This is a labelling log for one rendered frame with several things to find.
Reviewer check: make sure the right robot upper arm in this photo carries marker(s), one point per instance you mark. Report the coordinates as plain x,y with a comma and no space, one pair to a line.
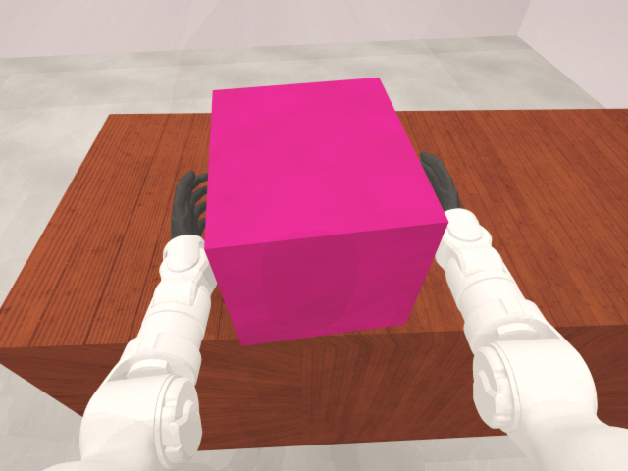
539,392

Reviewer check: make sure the left robot upper arm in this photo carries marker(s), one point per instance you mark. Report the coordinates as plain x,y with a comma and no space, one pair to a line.
141,424

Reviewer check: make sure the robot right hand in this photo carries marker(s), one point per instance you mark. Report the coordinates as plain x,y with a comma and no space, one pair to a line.
440,180

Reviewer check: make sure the robot left forearm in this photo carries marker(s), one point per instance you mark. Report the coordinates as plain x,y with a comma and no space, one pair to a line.
174,325

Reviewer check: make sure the pedestal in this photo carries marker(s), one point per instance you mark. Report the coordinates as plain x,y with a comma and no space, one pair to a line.
550,186

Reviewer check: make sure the carton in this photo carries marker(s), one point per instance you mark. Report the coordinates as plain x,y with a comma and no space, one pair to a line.
320,218

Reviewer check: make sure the robot left hand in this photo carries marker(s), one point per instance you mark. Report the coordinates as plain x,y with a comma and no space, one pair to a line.
185,215

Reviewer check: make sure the robot right forearm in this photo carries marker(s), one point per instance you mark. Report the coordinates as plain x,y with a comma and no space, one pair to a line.
490,301

